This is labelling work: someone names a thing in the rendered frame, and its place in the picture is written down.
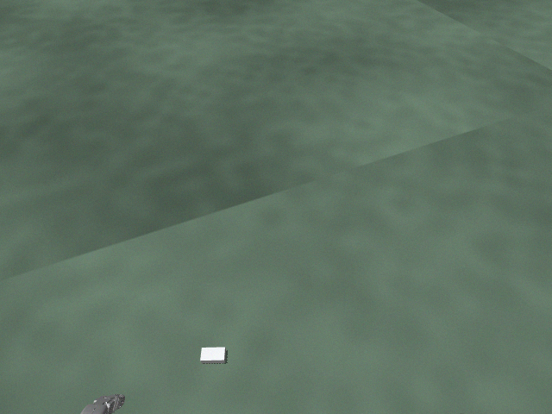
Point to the left robot hand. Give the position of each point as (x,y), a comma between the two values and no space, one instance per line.
(105,404)

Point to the small box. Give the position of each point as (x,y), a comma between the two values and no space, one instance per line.
(213,355)

